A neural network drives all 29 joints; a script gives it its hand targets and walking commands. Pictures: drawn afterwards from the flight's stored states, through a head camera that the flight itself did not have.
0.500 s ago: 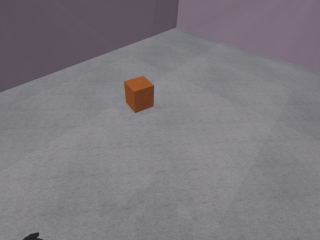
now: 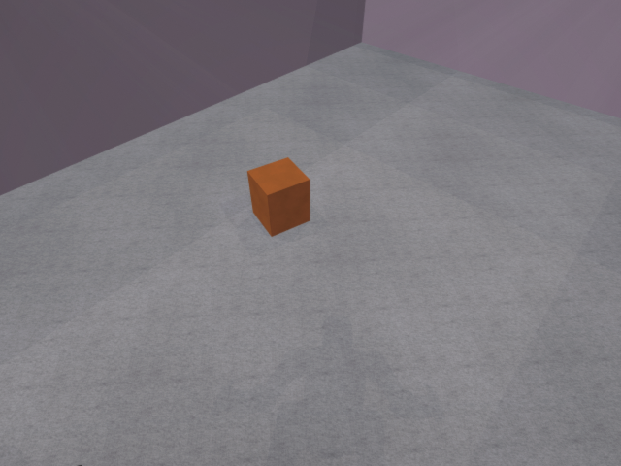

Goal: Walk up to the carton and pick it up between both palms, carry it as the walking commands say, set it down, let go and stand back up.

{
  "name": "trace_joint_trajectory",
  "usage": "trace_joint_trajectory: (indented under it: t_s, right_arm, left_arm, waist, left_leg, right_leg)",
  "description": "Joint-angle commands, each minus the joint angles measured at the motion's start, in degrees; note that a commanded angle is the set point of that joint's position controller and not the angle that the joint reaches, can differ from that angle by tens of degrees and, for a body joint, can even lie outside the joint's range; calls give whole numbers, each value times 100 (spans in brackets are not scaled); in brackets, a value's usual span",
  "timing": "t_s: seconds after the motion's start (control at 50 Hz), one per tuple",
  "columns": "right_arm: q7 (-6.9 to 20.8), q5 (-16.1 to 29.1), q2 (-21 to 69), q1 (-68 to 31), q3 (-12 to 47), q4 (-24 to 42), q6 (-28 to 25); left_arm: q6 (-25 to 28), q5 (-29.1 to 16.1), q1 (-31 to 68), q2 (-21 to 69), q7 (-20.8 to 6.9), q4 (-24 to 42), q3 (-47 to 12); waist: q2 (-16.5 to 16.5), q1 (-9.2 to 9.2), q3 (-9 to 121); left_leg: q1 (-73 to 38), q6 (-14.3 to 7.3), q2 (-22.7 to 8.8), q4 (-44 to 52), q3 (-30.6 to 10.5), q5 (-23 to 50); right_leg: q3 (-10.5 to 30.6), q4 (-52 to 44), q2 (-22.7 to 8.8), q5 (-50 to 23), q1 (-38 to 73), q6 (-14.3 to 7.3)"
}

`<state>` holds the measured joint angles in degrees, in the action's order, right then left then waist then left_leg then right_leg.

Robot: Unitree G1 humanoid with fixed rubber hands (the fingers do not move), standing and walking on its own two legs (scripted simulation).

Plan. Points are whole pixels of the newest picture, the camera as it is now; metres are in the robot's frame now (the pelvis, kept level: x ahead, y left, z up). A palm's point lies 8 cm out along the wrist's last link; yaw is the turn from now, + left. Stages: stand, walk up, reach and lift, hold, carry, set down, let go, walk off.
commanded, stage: walk up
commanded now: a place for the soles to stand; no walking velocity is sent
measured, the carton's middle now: (279, 196) +1.38 +0.20 -0.65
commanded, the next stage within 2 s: none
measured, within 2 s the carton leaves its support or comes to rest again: neither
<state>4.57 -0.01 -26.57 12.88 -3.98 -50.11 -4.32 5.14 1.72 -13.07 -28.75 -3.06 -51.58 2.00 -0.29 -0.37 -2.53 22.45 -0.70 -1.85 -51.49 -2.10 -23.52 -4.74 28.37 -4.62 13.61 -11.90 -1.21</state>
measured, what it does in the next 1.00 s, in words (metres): walks ahead: left foot, then right foot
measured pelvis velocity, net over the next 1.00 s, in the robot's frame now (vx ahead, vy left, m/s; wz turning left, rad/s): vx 0.39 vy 0.03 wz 0.00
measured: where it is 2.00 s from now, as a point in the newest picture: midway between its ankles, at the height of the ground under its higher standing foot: (302, 341)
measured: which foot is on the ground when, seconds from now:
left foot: up 0.00-0.10, down 0.12-0.46, up 0.48-0.72, down 0.74-1.00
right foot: down 0.00-0.10, up 0.12-0.44, down 0.46-0.74, up 0.76-1.00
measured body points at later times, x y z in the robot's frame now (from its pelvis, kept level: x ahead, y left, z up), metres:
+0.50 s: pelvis +0.20 +0.00 -0.02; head +0.22 +0.01 +0.43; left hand +0.31 +0.35 -0.11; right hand +0.23 -0.34 -0.11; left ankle +0.16 +0.14 -0.72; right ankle +0.30 -0.14 -0.74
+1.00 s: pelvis +0.39 +0.03 +0.00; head +0.43 +0.05 +0.44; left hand +0.50 +0.37 -0.11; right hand +0.40 -0.32 -0.10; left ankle +0.37 +0.15 -0.74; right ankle +0.48 -0.12 -0.71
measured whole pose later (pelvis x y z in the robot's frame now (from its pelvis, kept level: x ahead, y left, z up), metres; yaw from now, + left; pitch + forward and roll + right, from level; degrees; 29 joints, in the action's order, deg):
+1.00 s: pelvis +0.39 +0.03 +0.00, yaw +0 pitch +2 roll -1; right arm 2.1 0.0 -25.5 24.0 -4.0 -49.8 -4.2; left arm 4.3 1.3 -11.0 -28.5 -2.8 -50.9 2.0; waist 1.5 -1.2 -2.5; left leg 15.5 -0.9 -1.4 -33.2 0.7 -19.2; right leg -2.9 42.0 -4.0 17.1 -29.9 -2.3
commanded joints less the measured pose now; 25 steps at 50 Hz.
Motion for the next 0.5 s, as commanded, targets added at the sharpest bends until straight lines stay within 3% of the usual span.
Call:
trace_joint_trajectory:
  t_s: [0.0, 0.02, 0.04, 0.06, 0.08, 0.1, 0.12, 0.14, 0.16, 0.18, 0.2, 0.22, 0.24, 0.26, 0.28, 0.3, 0.32, 0.34, 0.36, 0.38, 0.4, 0.42, 0.44, 0.46, 0.48]
  right_arm:
    - [110, -3, -1094, 172, -308, 148, 108]
    - [92, -30, -1116, 149, -345, 144, 97]
    - [94, 10, -1048, 424, -300, 2, 66]
    - [34, -84, -967, 797, -352, -121, 35]
    - [-37, -40, -1184, 1258, -458, -303, -7]
    - [-169, -82, -1655, 1784, -605, -232, -70]
    - [-282, -80, -1954, 1574, -586, -85, -104]
    - [-335, -82, -2211, 863, -562, 42, -134]
    - [-276, 28, -1924, 584, -500, 95, -143]
    - [-259, 7, -1679, 662, -427, 124, -108]
    - [-255, 32, -1490, 832, -408, 158, -120]
    - [-269, -5, -1445, 871, -371, 274, -92]
    - [-271, 14, -1499, 951, -370, 188, -95]
    - [-255, -37, -1586, 888, -404, 244, -95]
    - [-220, -29, -1436, 897, -360, 303, -88]
    - [-199, 6, -1469, 1018, -381, 368, -96]
    - [-203, 39, -1502, 866, -385, 353, -99]
    - [-208, -18, -1474, 899, -330, 301, -56]
    - [-201, 38, -1440, 973, -365, 372, -43]
    - [-175, 63, -1448, 703, -352, 431, -46]
    - [-144, 58, -1214, 605, -281, 523, -56]
    - [-156, 33, -938, 564, -108, 606, -77]
    - [-144, -10, -564, 611, -51, 807, -102]
    - [-189, -89, -885, 537, -120, 717, -90]
    - [-206, -77, -1314, 440, -198, 674, -50]
  left_arm:
    - [58, -104, 454, -1538, -4, 375, 568]
    - [38, -130, 481, -1519, -15, 385, 563]
    - [11, -105, 630, -1530, -39, 358, 583]
    - [-30, -82, 523, -1347, -36, 421, 514]
    - [-102, -52, 442, -1216, -16, 391, 495]
    - [-69, -186, 529, -649, 8, 645, 297]
    - [-84, -119, 557, -285, 65, 833, 176]
    - [-85, -205, 894, -751, 97, 810, 199]
    - [-78, -175, 620, -1120, 57, 612, 311]
    - [-39, -150, 549, -1114, 47, 529, 330]
    - [-61, -142, 441, -1120, 38, 336, 356]
    - [-94, -142, 345, -1104, 58, 418, 394]
    - [-100, -103, 492, -1072, 39, 314, 388]
    - [-97, -110, 577, -968, 17, 395, 307]
    - [-71, -82, 564, -910, 17, 446, 399]
    - [-29, -51, 770, -819, -5, 412, 340]
    - [0, -51, 812, -875, 9, 394, 333]
    - [21, -117, 552, -749, 2, 383, 320]
    - [49, -39, 492, -702, 6, 283, 359]
    - [104, -26, 266, -759, 19, 214, 384]
    - [130, 6, -205, -934, 32, 45, 456]
    - [177, -36, -823, -1109, 72, -30, 552]
    - [200, 17, -1207, -1610, 146, -36, 674]
    - [172, -40, -1015, -1843, 166, 113, 708]
    - [134, -135, -730, -1761, 179, 118, 633]
  waist:
    - [1388, -13, -453]
    - [1205, -2, -512]
    - [1190, -169, -274]
    - [813, -305, -167]
    - [202, -544, 192]
    - [-1529, -894, 257]
    - [-1978, -653, -63]
    - [-1285, -578, -232]
    - [-830, -257, -362]
    - [-563, -213, -183]
    - [-579, -283, -1]
    - [-677, -297, 262]
    - [-671, -361, 359]
    - [-1018, -418, 212]
    - [-1197, -374, 286]
    - [-1170, -403, 268]
    - [-959, -333, 28]
    - [-1111, -315, 325]
    - [-931, -239, 241]
    - [-726, 21, 424]
    - [-418, 219, 592]
    - [-28, 537, 701]
    - [1191, 719, 804]
    - [973, 697, 604]
    - [508, 571, 345]
  left_leg:
    - [116, 51, -306, 1098, 377, 670]
    - [-113, 78, -344, 1491, 434, 753]
    - [-527, 109, -154, 1829, 652, 1250]
    - [-1063, 61, 113, 2100, 965, 1223]
    - [-2121, 52, 244, 2275, 720, 542]
    - [-2485, -349, -702, 3592, -1315, -815]
    - [-2329, -719, -1389, 3944, -3265, -1471]
    - [-1595, -900, -1744, 4449, -4040, -1984]
    - [-1644, -1254, -1648, 3894, -3463, -1118]
    - [-1810, -1201, -1393, 3739, -2838, -800]
    - [-1886, -910, -1219, 3640, -2405, -103]
    - [-2233, -1046, -1045, 3452, -2165, 453]
    - [-2005, -1139, -1088, 3382, -1910, 453]
    - [-1841, -1252, -1021, 3475, -1835, 261]
    - [-1978, -1311, -988, 3371, -1822, 632]
    - [-1691, -1323, -1197, 3429, -1695, 546]
    - [-1176, -1240, -1000, 3229, -1467, 977]
    - [-1510, -1219, -954, 3093, -1254, 959]
    - [-1145, -1210, -1139, 3044, -1297, 1314]
    - [-698, -1069, -1089, 2633, -1092, 1450]
    - [-47, -909, -940, 2152, -791, 1043]
    - [708, -691, -467, 1102, -354, 1169]
    - [1933, -349, 334, -478, 130, 32]
    - [2577, -296, 414, -1288, -180, -632]
    - [2442, -262, 110, -1417, -472, -375]
  right_leg:
    - [1097, -2022, -1398, 2122, -564, -929]
    - [952, -1729, -1340, 1883, -575, -868]
    - [589, -1532, -1139, 1766, -478, -690]
    - [464, -807, -957, 1640, -719, -691]
    - [164, 469, -678, 1761, -1295, -614]
    - [-312, 2636, -80, 971, -2018, -402]
    - [252, 3807, 396, 1639, -3187, -243]
    - [916, 3780, 296, 1339, -3290, -217]
    - [864, 3660, -24, 977, -3078, -67]
    - [759, 3049, -35, 1245, -2939, -74]
    - [623, 2728, -100, 974, -2756, -84]
    - [513, 2324, 46, 1209, -2545, 32]
    - [443, 2186, -17, 1083, -2470, 62]
    - [209, 1717, -33, 783, -2505, 106]
    - [198, 1590, 60, 753, -2465, 134]
    - [66, 1407, -2, 481, -2309, 79]
    - [2, 1186, 132, 302, -1959, 76]
    - [29, 751, 208, 491, -1832, 60]
    - [-195, 632, 349, 29, -1271, 34]
    - [-186, 306, 356, -352, -482, -25]
    - [-161, 249, 401, -330, 494, -66]
    - [599, -255, -12, 338, 1435, -274]
    - [2884, -1090, -1552, 2503, 2126, -779]
    - [4058, -1681, -2156, 3638, 1935, -1184]
    - [3753, -1655, -2123, 3575, 1386, -1463]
